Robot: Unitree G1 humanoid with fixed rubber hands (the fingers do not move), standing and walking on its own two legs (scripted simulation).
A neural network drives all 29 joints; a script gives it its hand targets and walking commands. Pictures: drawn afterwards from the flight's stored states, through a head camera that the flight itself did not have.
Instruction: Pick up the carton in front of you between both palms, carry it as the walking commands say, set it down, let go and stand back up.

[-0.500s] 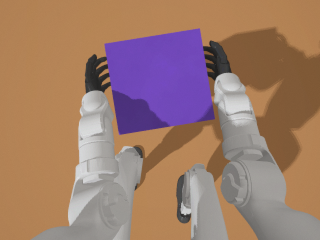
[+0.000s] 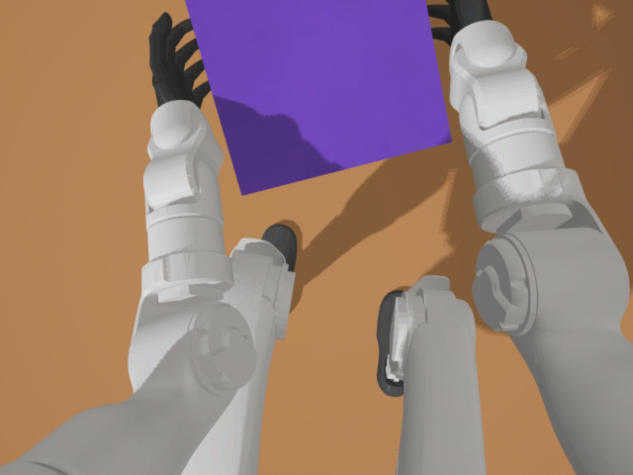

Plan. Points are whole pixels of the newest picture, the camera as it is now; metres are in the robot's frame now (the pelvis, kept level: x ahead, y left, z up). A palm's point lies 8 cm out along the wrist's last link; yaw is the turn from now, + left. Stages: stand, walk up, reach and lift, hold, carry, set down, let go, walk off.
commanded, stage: set down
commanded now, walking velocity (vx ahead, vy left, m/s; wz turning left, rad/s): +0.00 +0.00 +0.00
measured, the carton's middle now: (324, 87) +0.51 +0.09 -0.22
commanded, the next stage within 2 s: none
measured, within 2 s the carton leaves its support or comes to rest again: rests again in 1.50 s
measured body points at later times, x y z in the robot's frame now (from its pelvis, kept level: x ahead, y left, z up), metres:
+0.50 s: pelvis +0.01 -0.01 -0.05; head +0.38 -0.02 +0.20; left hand +0.49 +0.25 -0.20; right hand +0.59 -0.03 -0.25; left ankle +0.16 +0.15 -0.42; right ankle +0.07 -0.11 -0.42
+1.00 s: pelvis +0.00 -0.01 -0.06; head +0.38 -0.03 +0.18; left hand +0.50 +0.25 -0.22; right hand +0.59 -0.04 -0.26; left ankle +0.16 +0.15 -0.42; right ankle +0.07 -0.11 -0.42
